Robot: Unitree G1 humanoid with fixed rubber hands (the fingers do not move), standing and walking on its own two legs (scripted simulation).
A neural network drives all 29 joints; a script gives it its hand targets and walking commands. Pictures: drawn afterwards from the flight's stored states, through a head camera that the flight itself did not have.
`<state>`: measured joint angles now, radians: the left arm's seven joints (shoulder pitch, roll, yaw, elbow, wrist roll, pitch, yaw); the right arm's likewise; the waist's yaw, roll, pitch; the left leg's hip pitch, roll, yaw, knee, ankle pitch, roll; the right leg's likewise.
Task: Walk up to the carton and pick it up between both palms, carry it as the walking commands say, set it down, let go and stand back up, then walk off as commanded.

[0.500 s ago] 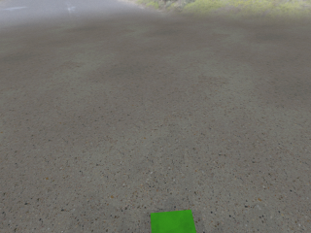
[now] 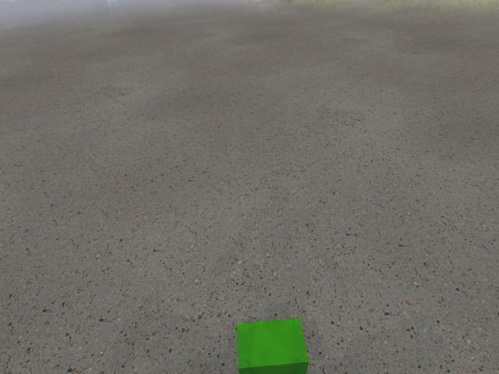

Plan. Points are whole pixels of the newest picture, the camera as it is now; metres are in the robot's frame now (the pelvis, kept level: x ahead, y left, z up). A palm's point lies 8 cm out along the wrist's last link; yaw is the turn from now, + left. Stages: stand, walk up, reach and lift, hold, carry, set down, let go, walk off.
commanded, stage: stand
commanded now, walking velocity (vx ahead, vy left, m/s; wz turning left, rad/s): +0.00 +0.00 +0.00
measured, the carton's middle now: (270, 352) +0.43 -0.01 -0.69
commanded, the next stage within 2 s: walk off in 0.98 s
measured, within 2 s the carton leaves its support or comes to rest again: neither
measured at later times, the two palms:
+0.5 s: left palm out of the picture +0.05 +0.28 -0.11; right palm out of the picture +0.02 -0.31 -0.12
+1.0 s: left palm out of the picture +0.05 +0.28 -0.12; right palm out of the picture +0.03 -0.31 -0.12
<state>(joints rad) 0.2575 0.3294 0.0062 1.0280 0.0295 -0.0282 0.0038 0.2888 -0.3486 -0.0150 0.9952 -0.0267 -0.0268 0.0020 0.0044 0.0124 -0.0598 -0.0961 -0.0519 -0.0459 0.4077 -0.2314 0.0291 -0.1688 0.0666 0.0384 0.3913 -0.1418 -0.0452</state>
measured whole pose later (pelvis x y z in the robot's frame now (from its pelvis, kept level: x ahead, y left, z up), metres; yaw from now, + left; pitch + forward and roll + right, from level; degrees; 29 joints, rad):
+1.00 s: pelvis -0.01 -0.02 +0.00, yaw -1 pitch -4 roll +0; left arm 0.15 0.34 -0.03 1.16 0.02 -0.02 0.00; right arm 0.21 -0.36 0.02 1.11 -0.01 -0.02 0.00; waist 0.00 0.01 0.00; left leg -0.11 -0.02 -0.04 0.37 -0.20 0.00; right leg -0.17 0.09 0.05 0.33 -0.09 -0.07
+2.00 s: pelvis -0.05 +0.17 -0.01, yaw +1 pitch -1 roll +2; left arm 0.29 0.20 0.01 1.11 0.04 0.05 0.09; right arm 0.25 -0.20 -0.02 1.01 -0.04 0.09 -0.01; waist 0.02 0.02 -0.04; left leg -0.40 -0.07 0.05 0.72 -0.35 0.01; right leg -0.23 -0.02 -0.16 0.59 -0.36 -0.09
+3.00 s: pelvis -0.04 +0.43 +0.00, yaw +2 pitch +0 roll +4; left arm 0.32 0.14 0.03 1.10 0.04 0.02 0.07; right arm 0.24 -0.22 -0.06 0.98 -0.04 0.09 0.03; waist 0.00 0.05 0.06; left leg -0.54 0.03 -0.08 1.08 -0.26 -0.10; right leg -0.19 -0.12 -0.16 0.47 -0.27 -0.01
